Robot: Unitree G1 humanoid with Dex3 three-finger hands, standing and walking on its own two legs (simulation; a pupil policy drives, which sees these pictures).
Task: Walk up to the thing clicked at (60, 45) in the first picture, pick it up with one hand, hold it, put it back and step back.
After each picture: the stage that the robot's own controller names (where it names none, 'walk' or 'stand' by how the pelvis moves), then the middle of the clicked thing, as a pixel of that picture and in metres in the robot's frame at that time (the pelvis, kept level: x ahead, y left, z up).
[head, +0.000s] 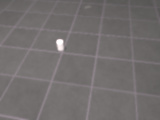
stand; (60, 45) +1.37 +0.33 -0.72
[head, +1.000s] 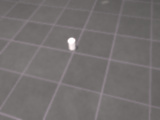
walk; (71, 44) +1.25 +0.28 -0.71
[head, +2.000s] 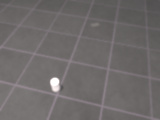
walk; (55, 85) +0.75 +0.28 -0.70
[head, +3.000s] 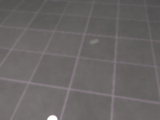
walk; out of the picture +0.45 +0.28 -0.71
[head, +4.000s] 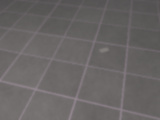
stand; out of the picture +0.38 +0.24 -0.72
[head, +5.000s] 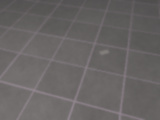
stand; out of the picture +0.36 +0.24 -0.72
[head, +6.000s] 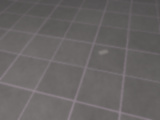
stand; out of the picture +0.37 +0.25 -0.72
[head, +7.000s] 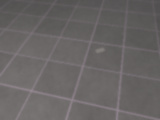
stand; out of the picture +0.36 +0.26 -0.72
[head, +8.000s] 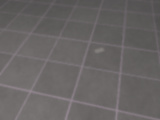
stand; out of the picture +0.36 +0.26 -0.73
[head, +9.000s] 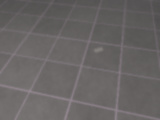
stand; out of the picture +0.35 +0.27 -0.72
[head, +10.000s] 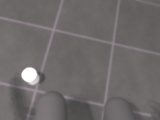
go down; (31, 76) +0.40 +0.29 -0.43
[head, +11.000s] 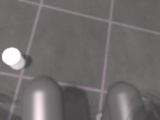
go down; (14, 59) +0.41 +0.34 -0.31
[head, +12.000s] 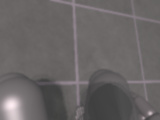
close in; out of the picture +0.37 +0.37 -0.23
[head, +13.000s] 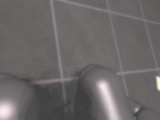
close; out of the picture +0.36 +0.37 -0.21
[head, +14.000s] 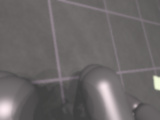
lift; out of the picture +0.34 +0.36 -0.21
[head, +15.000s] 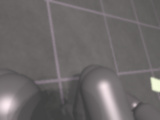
lift; out of the picture +0.32 +0.35 -0.21
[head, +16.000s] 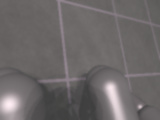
lift; out of the picture +0.28 +0.39 -0.20
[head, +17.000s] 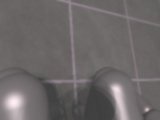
lift; out of the picture +0.26 +0.42 -0.19
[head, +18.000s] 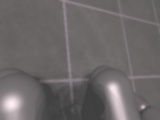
lift; out of the picture +0.27 +0.40 -0.20
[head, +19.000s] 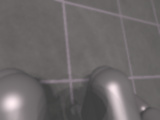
lift; out of the picture +0.27 +0.40 -0.20
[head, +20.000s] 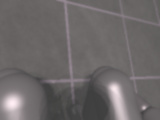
lift; out of the picture +0.27 +0.41 -0.20
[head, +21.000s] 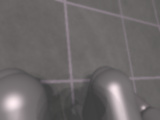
lift; out of the picture +0.27 +0.41 -0.20
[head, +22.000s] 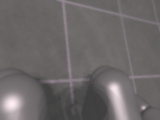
lift; out of the picture +0.27 +0.40 -0.20
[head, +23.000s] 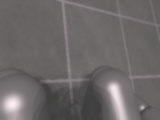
lift; out of the picture +0.27 +0.40 -0.21
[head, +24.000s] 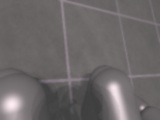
lift; out of the picture +0.27 +0.40 -0.21
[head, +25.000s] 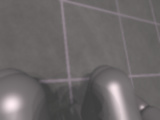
lift; out of the picture +0.27 +0.40 -0.21
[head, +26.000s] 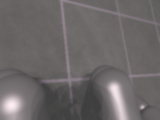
lift; out of the picture +0.27 +0.40 -0.21
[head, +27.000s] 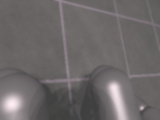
lift; out of the picture +0.27 +0.40 -0.20
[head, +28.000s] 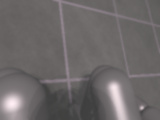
lift; out of the picture +0.27 +0.40 -0.20
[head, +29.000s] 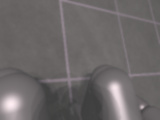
lift; out of the picture +0.27 +0.40 -0.20
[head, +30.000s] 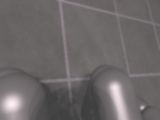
lift; out of the picture +0.27 +0.40 -0.20
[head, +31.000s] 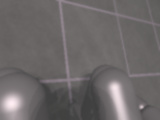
lift; out of the picture +0.27 +0.41 -0.20
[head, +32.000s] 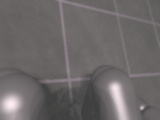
lift; out of the picture +0.27 +0.41 -0.20
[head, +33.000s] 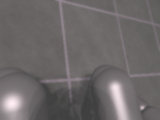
lift; out of the picture +0.27 +0.41 -0.20
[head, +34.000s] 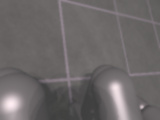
lift; out of the picture +0.27 +0.41 -0.20
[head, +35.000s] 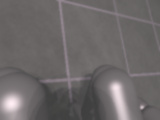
lift; out of the picture +0.27 +0.41 -0.20
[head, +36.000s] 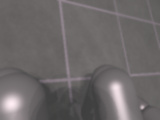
lift; out of the picture +0.27 +0.41 -0.20
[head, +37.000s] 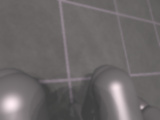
lift; out of the picture +0.27 +0.41 -0.20
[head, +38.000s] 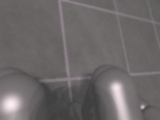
lift; out of the picture +0.27 +0.41 -0.20
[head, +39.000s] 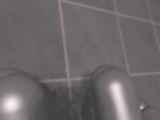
lift; out of the picture +0.28 +0.41 -0.20
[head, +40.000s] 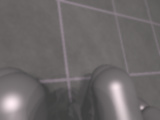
lift; out of the picture +0.28 +0.41 -0.20
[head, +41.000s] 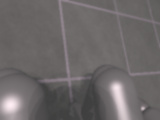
lift; out of the picture +0.28 +0.41 -0.20
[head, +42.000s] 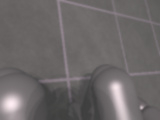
lift; out of the picture +0.28 +0.41 -0.20
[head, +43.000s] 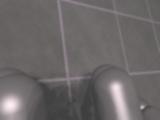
lift; out of the picture +0.28 +0.42 -0.20
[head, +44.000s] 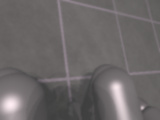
lift; out of the picture +0.28 +0.42 -0.20
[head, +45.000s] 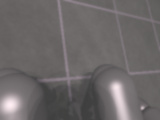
lift; out of the picture +0.28 +0.42 -0.20
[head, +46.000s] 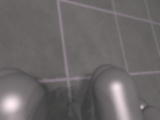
lift; out of the picture +0.28 +0.42 -0.20
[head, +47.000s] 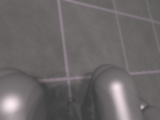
lift; out of the picture +0.28 +0.42 -0.20
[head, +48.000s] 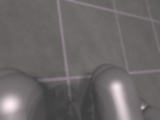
lift; out of the picture +0.28 +0.42 -0.20
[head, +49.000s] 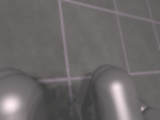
lift; out of the picture +0.28 +0.42 -0.20
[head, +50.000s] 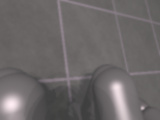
lift; out of the picture +0.28 +0.42 -0.20
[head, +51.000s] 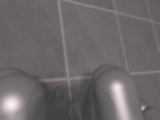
lift; out of the picture +0.28 +0.42 -0.20
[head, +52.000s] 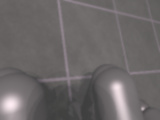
lift; out of the picture +0.28 +0.42 -0.20
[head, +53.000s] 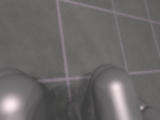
lift; out of the picture +0.28 +0.42 -0.20
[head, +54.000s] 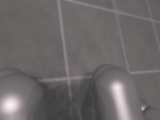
lift; out of the picture +0.28 +0.42 -0.20
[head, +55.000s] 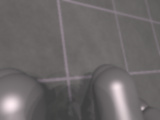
lift; out of the picture +0.28 +0.42 -0.20
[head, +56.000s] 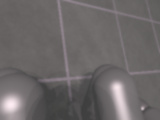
lift; out of the picture +0.28 +0.42 -0.20
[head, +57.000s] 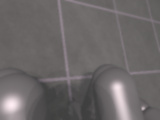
lift; out of the picture +0.28 +0.42 -0.20
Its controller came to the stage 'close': yes
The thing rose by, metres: 0.03
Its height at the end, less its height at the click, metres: +0.00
